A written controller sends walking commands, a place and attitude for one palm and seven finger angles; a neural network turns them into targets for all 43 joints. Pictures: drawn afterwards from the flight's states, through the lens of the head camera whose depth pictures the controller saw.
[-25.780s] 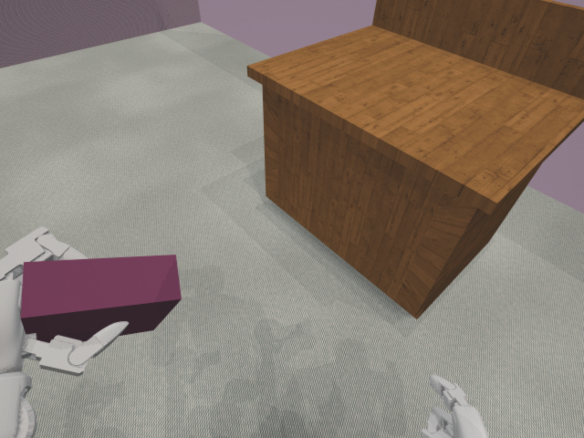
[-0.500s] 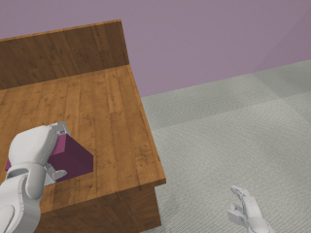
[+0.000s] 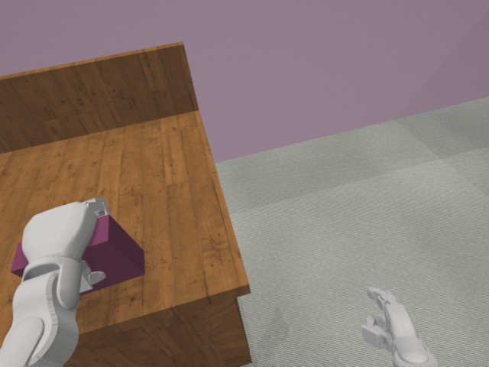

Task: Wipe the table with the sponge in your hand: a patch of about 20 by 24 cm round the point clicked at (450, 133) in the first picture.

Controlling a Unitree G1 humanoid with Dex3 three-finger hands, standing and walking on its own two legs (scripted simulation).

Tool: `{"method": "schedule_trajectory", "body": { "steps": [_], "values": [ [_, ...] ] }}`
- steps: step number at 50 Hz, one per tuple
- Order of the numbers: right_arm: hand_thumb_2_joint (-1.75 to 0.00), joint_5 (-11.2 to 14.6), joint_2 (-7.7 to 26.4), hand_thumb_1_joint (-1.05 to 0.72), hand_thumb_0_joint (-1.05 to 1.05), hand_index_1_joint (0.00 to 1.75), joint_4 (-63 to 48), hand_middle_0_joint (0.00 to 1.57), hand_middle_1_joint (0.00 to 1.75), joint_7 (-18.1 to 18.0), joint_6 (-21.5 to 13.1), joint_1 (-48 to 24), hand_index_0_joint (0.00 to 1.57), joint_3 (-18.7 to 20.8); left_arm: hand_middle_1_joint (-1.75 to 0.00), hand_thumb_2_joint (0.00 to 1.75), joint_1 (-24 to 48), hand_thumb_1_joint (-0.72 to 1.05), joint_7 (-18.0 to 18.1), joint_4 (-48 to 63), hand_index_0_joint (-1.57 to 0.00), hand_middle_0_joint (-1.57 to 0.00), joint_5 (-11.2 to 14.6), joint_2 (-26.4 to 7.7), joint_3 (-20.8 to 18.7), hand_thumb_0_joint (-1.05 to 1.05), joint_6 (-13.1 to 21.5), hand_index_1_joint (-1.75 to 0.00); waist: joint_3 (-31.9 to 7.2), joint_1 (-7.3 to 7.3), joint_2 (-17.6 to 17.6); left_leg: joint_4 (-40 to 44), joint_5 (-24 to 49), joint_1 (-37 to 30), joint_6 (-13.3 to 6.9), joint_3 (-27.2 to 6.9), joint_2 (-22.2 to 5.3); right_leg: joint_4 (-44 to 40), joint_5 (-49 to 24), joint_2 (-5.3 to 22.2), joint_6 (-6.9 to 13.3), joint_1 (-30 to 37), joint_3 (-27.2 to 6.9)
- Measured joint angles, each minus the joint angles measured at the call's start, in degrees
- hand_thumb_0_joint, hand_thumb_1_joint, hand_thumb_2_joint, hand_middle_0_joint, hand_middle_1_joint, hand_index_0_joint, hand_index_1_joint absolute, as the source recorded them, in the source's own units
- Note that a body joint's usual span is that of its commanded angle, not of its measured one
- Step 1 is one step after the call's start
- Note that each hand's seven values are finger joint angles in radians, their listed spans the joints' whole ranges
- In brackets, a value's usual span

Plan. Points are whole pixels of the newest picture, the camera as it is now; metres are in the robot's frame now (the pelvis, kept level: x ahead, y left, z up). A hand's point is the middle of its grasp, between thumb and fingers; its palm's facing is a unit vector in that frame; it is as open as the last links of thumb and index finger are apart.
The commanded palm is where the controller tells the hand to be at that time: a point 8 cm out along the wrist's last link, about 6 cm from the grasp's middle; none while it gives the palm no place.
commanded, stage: turn the palm down, sponge in hand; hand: left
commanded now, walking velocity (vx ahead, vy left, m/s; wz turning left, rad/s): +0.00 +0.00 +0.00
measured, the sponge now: (93, 265) +0.22 +0.30 +0.07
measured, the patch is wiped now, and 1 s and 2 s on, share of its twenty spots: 0.00 0.00 0.00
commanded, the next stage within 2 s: move the sponge above the wiping area in 0.12 s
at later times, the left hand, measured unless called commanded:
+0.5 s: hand (81, 253) +0.22 +0.29 +0.12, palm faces +0.06 -0.07 -1.00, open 9.1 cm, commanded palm +0.19 +0.29 +0.18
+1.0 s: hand (71, 256) +0.22 +0.32 +0.10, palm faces +0.01 -0.06 -1.00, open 9.1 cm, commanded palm +0.19 +0.32 +0.16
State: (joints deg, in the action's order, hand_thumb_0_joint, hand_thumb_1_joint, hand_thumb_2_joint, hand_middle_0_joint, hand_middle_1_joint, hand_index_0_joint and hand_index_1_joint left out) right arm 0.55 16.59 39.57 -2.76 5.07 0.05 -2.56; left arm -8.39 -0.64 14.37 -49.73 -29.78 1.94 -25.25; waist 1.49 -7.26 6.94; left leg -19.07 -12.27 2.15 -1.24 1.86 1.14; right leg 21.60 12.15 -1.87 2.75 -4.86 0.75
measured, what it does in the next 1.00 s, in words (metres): stands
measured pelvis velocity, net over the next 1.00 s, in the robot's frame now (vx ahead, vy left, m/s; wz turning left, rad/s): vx -0.01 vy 0.02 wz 0.00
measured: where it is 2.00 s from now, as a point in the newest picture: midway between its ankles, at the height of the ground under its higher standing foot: outside the picture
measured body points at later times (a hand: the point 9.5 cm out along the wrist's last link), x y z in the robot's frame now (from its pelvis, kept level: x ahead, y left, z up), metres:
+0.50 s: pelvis +0.00 +0.00 +0.00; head -0.02 -0.05 +0.45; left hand +0.21 +0.29 +0.17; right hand +0.25 -0.21 -0.09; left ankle -0.02 +0.11 -0.75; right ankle +0.00 -0.09 -0.75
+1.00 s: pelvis -0.01 +0.02 +0.00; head -0.02 -0.03 +0.45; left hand +0.21 +0.32 +0.15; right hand +0.23 -0.20 -0.10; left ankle -0.02 +0.11 -0.75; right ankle +0.00 -0.09 -0.75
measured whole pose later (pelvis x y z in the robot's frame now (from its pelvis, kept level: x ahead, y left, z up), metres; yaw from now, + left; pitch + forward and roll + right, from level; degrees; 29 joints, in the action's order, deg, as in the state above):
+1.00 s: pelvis -0.01 +0.02 +0.00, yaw +0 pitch -5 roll +0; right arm 0.6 16.4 41.3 -3.9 5.1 1.5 -2.2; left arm -6.0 -1.1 6.0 -51.5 -29.5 1.5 -23.8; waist 1.8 -6.6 6.5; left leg -18.2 -11.2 2.4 -2.6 2.0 2.4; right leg 20.5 11.0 -0.7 1.4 -4.9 0.3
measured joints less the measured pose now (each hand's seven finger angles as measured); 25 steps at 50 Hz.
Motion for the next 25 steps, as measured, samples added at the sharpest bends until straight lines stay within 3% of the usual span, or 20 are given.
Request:
{"method": "schedule_trajectory", "body": {
  "steps": [8,25],
  "values": [
    [-0.9,0.12,0.49,-0.9,0.01,0.3,-0.16,0.21,0.3,-0.28,0.56,-0.75,0.2,0.05,-1.4,1.04,1.15,-0.41,-1.07,-0.74,-0.82,-0.82,-0.29,0.33,0.89,0.0,-2.62,-1.41,0.15,0.29,0.41,0.14,-0.01,-0.12,0.17,0.08,-0.11,0.31,0.23,-0.12,0.18,-0.14,-0.1],
    [-0.9,0.18,0.47,-0.9,0.01,0.3,0.21,0.21,0.3,-0.69,0.94,0.2,0.2,0.24,-1.4,1.04,-0.91,-0.41,-1.07,-0.6,-0.82,-0.82,-0.41,0.11,0.0,0.0,-2.44,-1.41,0.14,0.27,0.29,-0.25,-0.19,-0.37,-0.07,0.24,0.12,0.79,0.4,0.08,-0.08,0.06,-0.32]
  ]
}}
